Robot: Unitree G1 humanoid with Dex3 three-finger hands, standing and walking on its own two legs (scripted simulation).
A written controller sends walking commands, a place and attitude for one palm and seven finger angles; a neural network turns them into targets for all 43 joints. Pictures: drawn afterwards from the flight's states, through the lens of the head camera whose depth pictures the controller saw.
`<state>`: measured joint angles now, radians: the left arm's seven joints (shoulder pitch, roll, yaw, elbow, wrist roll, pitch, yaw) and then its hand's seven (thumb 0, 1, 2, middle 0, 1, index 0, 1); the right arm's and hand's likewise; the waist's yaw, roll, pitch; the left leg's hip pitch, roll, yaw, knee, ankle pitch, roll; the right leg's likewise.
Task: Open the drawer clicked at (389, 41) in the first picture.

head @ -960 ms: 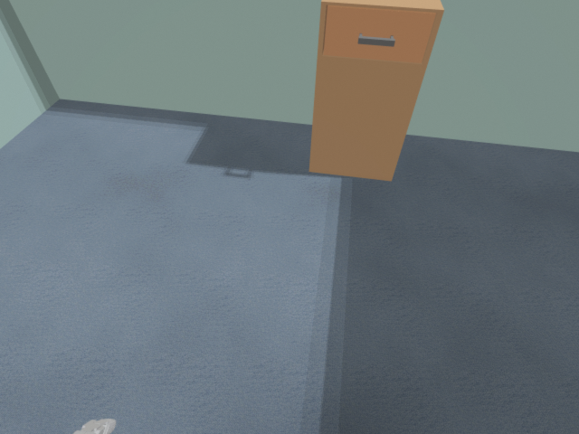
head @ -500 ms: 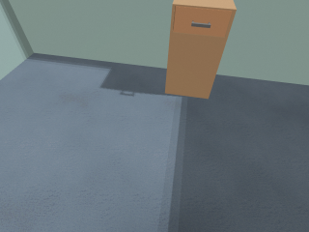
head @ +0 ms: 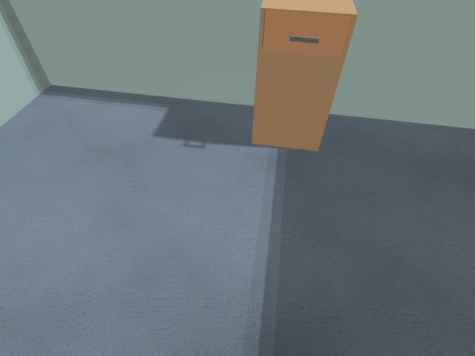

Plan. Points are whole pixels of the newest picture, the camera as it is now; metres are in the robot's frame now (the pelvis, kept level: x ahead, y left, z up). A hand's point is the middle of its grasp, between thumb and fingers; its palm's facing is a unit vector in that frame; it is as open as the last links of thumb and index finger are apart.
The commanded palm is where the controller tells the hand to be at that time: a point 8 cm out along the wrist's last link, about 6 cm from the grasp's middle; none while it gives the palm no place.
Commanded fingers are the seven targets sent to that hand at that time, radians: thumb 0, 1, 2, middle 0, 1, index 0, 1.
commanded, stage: look at it before walking up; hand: left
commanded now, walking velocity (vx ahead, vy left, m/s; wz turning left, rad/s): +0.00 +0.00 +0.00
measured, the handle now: (304, 37) +1.49 -0.24 -0.06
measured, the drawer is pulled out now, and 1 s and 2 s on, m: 0.00 0.00 0.00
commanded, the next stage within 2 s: walk to a spot facing it in 0.48 s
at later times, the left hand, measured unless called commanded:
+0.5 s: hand out of the picture +0.07 +0.25 -0.16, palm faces -0.03 -0.94 -0.33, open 7.4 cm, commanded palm none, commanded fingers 0.00 0.90 0.90 -0.20 -0.30 -0.20 -0.30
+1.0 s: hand out of the picture +0.09 +0.16 -0.18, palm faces -0.08 -0.97 -0.22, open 7.3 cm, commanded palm none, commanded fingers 0.00 0.90 0.90 -0.20 -0.30 -0.20 -0.30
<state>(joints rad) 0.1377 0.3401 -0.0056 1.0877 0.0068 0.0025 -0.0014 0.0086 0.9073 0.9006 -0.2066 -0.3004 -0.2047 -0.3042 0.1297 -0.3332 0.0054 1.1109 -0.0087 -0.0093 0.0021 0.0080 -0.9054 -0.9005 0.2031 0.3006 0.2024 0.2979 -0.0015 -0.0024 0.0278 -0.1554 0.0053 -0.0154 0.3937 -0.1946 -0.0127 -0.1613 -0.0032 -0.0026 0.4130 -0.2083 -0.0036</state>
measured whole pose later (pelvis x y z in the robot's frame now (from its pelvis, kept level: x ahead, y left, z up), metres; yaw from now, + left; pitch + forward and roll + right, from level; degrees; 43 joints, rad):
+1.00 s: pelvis +0.07 -0.03 -0.02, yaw -10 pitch -1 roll +0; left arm 0.35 0.19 0.04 1.01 0.01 -0.03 -0.02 0.01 0.91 0.90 -0.20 -0.30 -0.20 -0.30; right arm 0.28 -0.23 -0.03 1.08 -0.02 0.01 0.00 0.01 -0.91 -0.90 0.20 0.30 0.20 0.30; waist 0.04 0.03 0.04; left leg -0.35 0.09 0.06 1.05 -0.47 -0.02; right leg -0.25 0.04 -0.07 0.63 -0.36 -0.07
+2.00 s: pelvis +0.41 -0.14 -0.02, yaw -39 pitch -1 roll +0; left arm 0.11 0.17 0.04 0.95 0.01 -0.04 -0.02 0.00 0.91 0.90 -0.20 -0.30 -0.20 -0.30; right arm 0.39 -0.18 -0.04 1.10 -0.02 -0.01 0.00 0.01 -0.91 -0.90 0.20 0.30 0.20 0.30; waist -0.06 0.01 0.08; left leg -0.39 0.16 0.11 1.22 -0.41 -0.04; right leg -0.32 -0.01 -0.13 0.59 -0.26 -0.05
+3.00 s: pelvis +0.66 -0.35 -0.02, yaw -47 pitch -1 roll +0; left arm 0.07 0.12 0.02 0.98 0.02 -0.02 0.03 0.00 0.91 0.90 -0.20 -0.30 -0.20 -0.30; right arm 0.31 -0.13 -0.05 1.07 -0.01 0.04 -0.01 0.01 -0.91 -0.90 0.20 0.30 0.20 0.30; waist -0.07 0.02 0.07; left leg -0.44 0.10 0.08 1.11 -0.47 -0.04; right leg -0.31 -0.08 -0.25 0.57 -0.23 -0.05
